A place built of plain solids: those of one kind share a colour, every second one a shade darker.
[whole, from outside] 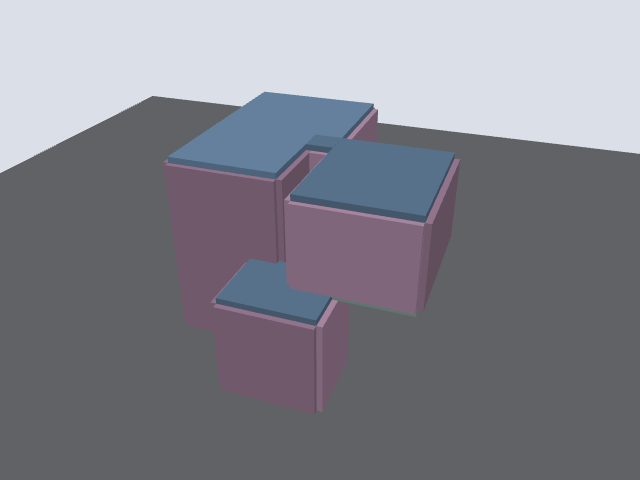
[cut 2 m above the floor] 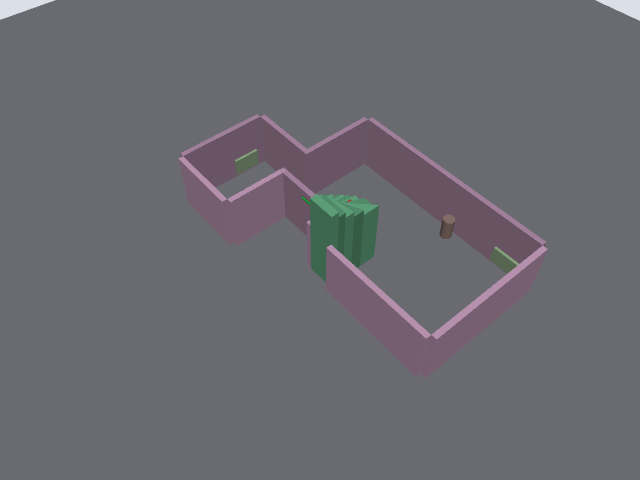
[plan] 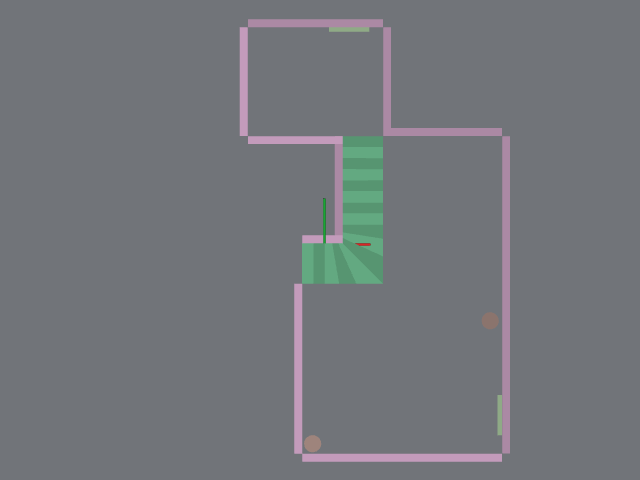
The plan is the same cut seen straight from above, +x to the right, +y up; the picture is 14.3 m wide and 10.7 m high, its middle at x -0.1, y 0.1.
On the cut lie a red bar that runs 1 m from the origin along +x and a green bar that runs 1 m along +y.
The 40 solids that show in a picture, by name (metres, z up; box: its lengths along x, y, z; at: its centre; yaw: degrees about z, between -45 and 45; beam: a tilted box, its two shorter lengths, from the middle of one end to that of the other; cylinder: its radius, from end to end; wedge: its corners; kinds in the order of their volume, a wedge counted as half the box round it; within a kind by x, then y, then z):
{
 "wall_1": {"box": [0.18, 4.42, 2.71], "at": [-4.23, 1.34, 4.67]},
 "wall_2": {"box": [3.64, 0.18, 2.71], "at": [-2.32, 3.64, 4.67]},
 "wall_3": {"box": [0.18, 2.43, 3.15], "at": [-1.8, 3.63, 1.53]},
 "wall_4": {"box": [2.11, 0.18, 3.15], "at": [-0.65, 2.33, 1.53]},
 "wall_5": {"box": [0.18, 3.79, 6.08], "at": [-0.59, -2.77, 2.99]},
 "wall_6": {"box": [0.18, 3.52, 2.71], "at": [-0.41, 1.79, 4.67]},
 "wall_7": {"box": [3.01, 0.18, 3.15], "at": [-0.2, 4.93, 1.53]},
 "wall_8": {"box": [0.9, 0.18, 6.08], "at": [-0.04, 0.12, 2.99]},
 "wall_9": {"box": [0.18, 2.39, 6.08], "at": [0.32, 1.22, 2.99]},
 "wall_10": {"box": [0.9, 0.18, 2.93], "at": [0.86, 2.51, 4.56]},
 "wall_11": {"box": [0.18, 2.43, 3.15], "at": [1.4, 3.63, 1.53]},
 "wall_12": {"box": [4.45, 0.18, 6.08], "at": [1.73, -4.75, 2.99]},
 "wall_13": {"box": [2.65, 0.18, 6.08], "at": [2.63, 2.51, 2.99]},
 "wall_14": {"box": [0.18, 7.08, 6.08], "at": [4.05, -1.12, 2.99]},
 "roof_1": {"box": [3.64, 4.42, 0.2], "at": [-2.32, 1.34, 6.13]},
 "roof_2": {"box": [3.01, 2.43, 0.19], "at": [-0.2, 3.63, 3.19]},
 "roof_3": {"box": [0.9, 0.9, 0.2], "at": [-0.04, -0.42, 6.13]},
 "roof_4": {"box": [4.45, 3.79, 0.2], "at": [1.73, -2.77, 6.13]},
 "roof_5": {"box": [3.55, 3.29, 0.2], "at": [2.18, 0.77, 6.13]},
 "tread_1": {"wedge": [[-0.5, -0.87, -0.05], [-0.5, -0.87, 3.13], [-0.5, 0.03, -0.05], [-0.5, 0.03, 3.13], [-0.25, 0.03, -0.05], [-0.25, 0.03, 3.13], [-0.24, -0.87, -0.05], [-0.24, -0.87, 3.13]]},
 "tread_2": {"wedge": [[-0.25, -0.87, -0.05], [-0.25, -0.87, 2.93], [-0.25, 0.03, -0.05], [-0.25, 0.03, 2.93], [0.01, -0.87, -0.05], [0.01, -0.87, 2.94], [0.01, 0.03, -0.05], [0.01, 0.03, 2.93]]},
 "tread_3": {"wedge": [[0.0, -0.87, -0.05], [0.0, -0.87, 2.74], [0.0, 0.03, -0.05], [0.0, 0.03, 2.74], [0.17, 0.03, -0.05], [0.17, 0.03, 2.74], [0.33, -0.87, -0.05], [0.33, -0.87, 2.74]]},
 "tread_4": {"wedge": [[0.17, 0.03, -0.05], [0.17, 0.03, 2.54], [0.31, 0.03, -0.05], [0.31, 0.03, 2.54], [0.32, -0.87, -0.05], [0.32, -0.87, 2.54], [0.71, -0.87, -0.05], [0.71, -0.87, 2.54]]},
 "tread_5": {"wedge": [[0.3, 0.03, -0.05], [0.3, 0.03, 2.35], [0.41, 0.03, -0.05], [0.41, 0.03, 2.35], [0.71, -0.87, -0.05], [0.71, -0.87, 2.35], [1.31, -0.87, -0.05], [1.31, -0.87, 2.35]]},
 "tread_6": {"wedge": [[0.41, 0.02, -0.05], [0.41, 0.02, 2.15], [0.41, 0.14, -0.05], [0.41, 0.14, 2.15], [1.31, -0.88, -0.05], [1.31, -0.88, 2.15], [1.31, -0.27, -0.05], [1.31, -0.27, 2.15]]},
 "tread_7": {"wedge": [[0.41, 0.14, -0.05], [0.41, 0.14, 1.95], [0.41, 0.27, -0.05], [0.41, 0.27, 1.95], [1.31, -0.27, -0.05], [1.31, -0.27, 1.95], [1.31, 0.13, -0.05], [1.31, 0.13, 1.95]]},
 "tread_8": {"wedge": [[0.41, 0.27, -0.05], [0.41, 0.27, 1.76], [0.41, 0.44, -0.05], [0.41, 0.44, 1.76], [1.31, 0.12, -0.05], [1.31, 0.12, 1.76], [1.31, 0.44, -0.05], [1.31, 0.44, 1.76]]},
 "tread_9": {"wedge": [[0.41, 0.44, -0.05], [0.41, 0.44, 1.56], [0.41, 0.7, -0.05], [0.41, 0.7, 1.56], [1.31, 0.44, -0.05], [1.31, 0.44, 1.56], [1.31, 0.7, -0.05], [1.31, 0.7, 1.56]]},
 "tread_10": {"wedge": [[0.41, 0.69, -0.05], [0.41, 0.69, 1.37], [0.41, 0.93, -0.05], [0.41, 0.93, 1.37], [1.31, 0.7, -0.05], [1.31, 0.7, 1.36], [1.31, 0.93, -0.05], [1.31, 0.93, 1.37]]},
 "tread_11": {"wedge": [[0.41, 0.93, -0.05], [0.41, 0.93, 1.18], [0.41, 1.19, -0.05], [0.41, 1.19, 1.18], [1.31, 0.93, -0.05], [1.31, 0.93, 1.18], [1.31, 1.19, -0.05], [1.31, 1.19, 1.18]]},
 "tread_12": {"wedge": [[0.41, 1.19, -0.05], [0.41, 1.19, 0.98], [0.41, 1.43, -0.05], [0.41, 1.43, 0.98], [1.31, 1.19, -0.05], [1.31, 1.19, 0.98], [1.31, 1.43, -0.05], [1.31, 1.43, 0.98]]},
 "tread_13": {"wedge": [[0.41, 1.42, -0.05], [0.41, 1.42, 0.78], [0.41, 1.68, -0.05], [0.41, 1.68, 0.78], [1.31, 1.43, -0.05], [1.31, 1.43, 0.78], [1.31, 1.68, -0.05], [1.31, 1.68, 0.78]]},
 "tread_14": {"wedge": [[0.41, 1.68, -0.05], [0.41, 1.68, 0.58], [0.41, 1.93, -0.05], [0.41, 1.93, 0.58], [1.31, 1.67, -0.05], [1.31, 1.67, 0.58], [1.31, 1.92, -0.05], [1.31, 1.92, 0.58]]},
 "tread_15": {"wedge": [[0.41, 1.92, -0.05], [0.41, 1.92, 0.38], [0.41, 2.17, -0.05], [0.41, 2.17, 0.39], [1.31, 1.92, -0.05], [1.31, 1.92, 0.39], [1.31, 2.18, -0.05], [1.31, 2.18, 0.39]]},
 "tread_16": {"wedge": [[0.41, 2.17, -0.05], [0.41, 2.17, 0.19], [0.41, 2.41, -0.05], [0.41, 2.41, 0.19], [1.31, 2.17, -0.05], [1.31, 2.17, 0.19], [1.31, 2.41, -0.05], [1.31, 2.41, 0.19]]},
 "floor_1": {"box": [3.64, 4.42, 0.22], "at": [-2.32, 1.34, 3.21]},
 "bin_1": {"cylinder": 0.19, "from": [-0.26, -4.44, 0.0], "to": [-0.26, -4.44, 0.62]},
 "bin_2": {"cylinder": 0.19, "from": [3.7, -1.7, 0.0], "to": [3.7, -1.7, 0.75]},
 "radiator_1": {"box": [0.9, 0.1, 0.6], "at": [0.55, 4.79, 0.45]},
 "radiator_2": {"box": [0.1, 0.9, 0.6], "at": [3.91, -3.81, 0.45]}
}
